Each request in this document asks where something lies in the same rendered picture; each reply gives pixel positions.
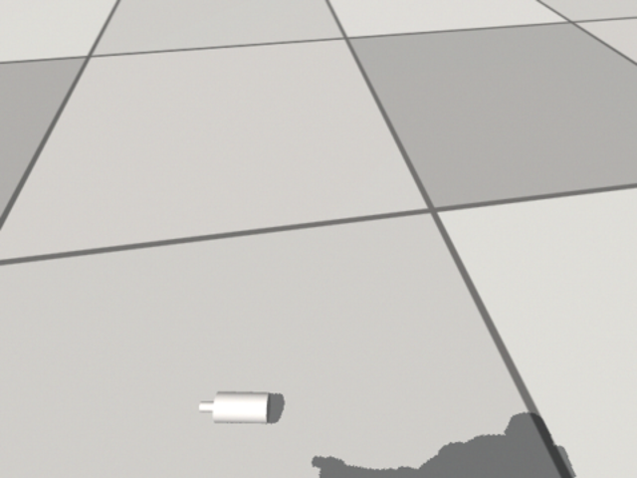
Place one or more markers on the bottle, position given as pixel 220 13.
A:
pixel 239 407

